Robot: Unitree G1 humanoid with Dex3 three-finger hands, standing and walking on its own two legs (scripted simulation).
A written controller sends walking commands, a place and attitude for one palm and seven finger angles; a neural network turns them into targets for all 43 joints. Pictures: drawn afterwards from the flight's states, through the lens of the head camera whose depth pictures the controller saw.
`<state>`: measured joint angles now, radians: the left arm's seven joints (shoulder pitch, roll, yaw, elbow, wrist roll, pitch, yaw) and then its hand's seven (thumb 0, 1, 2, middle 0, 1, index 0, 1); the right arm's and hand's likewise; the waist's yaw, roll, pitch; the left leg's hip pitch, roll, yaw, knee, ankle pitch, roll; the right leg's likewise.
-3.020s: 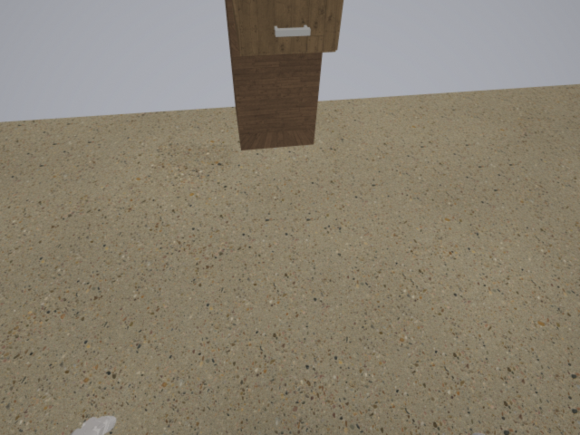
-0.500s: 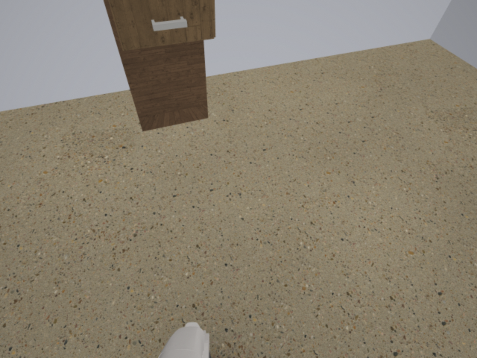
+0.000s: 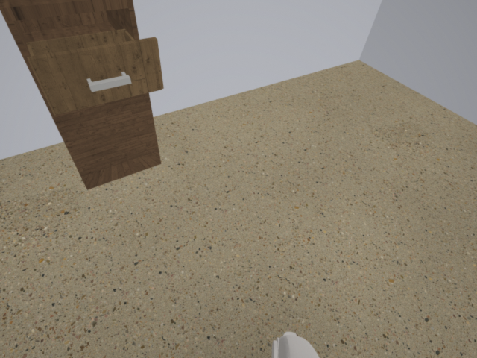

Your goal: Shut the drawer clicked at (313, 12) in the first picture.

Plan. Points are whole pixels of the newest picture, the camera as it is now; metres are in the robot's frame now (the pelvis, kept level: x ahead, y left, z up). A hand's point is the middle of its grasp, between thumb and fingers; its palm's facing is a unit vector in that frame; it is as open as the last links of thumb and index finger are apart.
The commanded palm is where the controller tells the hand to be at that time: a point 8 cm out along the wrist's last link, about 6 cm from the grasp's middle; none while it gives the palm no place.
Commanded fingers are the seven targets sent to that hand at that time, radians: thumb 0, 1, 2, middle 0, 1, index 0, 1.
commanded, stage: walk to a spot facing it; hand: left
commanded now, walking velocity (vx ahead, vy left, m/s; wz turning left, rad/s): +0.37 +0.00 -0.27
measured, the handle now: (108, 80) +0.89 +0.45 -0.02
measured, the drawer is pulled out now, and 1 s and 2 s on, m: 0.30 0.30 0.30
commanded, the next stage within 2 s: turn to face it in 0.92 s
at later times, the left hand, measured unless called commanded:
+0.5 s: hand (178, 300) +0.27 +0.13 -0.17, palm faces -0.05 -0.97 -0.23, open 7.2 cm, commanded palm none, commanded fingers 0.00 0.90 0.90 -0.20 -0.30 -0.20 -0.30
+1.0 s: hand (178, 230) +0.45 +0.16 -0.18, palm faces -0.06 -0.98 -0.16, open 7.4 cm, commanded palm none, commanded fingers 0.00 0.90 0.90 -0.20 -0.30 -0.20 -0.30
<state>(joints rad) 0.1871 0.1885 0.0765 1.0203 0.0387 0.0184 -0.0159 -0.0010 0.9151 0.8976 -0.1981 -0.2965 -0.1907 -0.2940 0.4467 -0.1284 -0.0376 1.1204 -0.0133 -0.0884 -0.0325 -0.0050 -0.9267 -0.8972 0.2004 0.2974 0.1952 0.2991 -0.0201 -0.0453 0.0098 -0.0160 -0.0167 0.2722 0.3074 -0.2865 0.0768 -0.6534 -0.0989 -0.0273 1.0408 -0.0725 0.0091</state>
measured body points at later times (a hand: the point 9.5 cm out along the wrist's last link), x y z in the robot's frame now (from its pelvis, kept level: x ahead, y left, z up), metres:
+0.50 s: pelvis +0.23 -0.06 +0.00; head +0.23 -0.06 +0.45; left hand +0.28 +0.18 -0.15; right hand +0.22 -0.28 -0.16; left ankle +0.28 +0.10 -0.66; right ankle +0.20 -0.11 -0.74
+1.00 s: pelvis +0.44 -0.01 +0.00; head +0.44 +0.00 +0.44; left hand +0.46 +0.21 -0.17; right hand +0.46 -0.26 -0.14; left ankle +0.48 +0.08 -0.74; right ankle +0.45 -0.15 -0.65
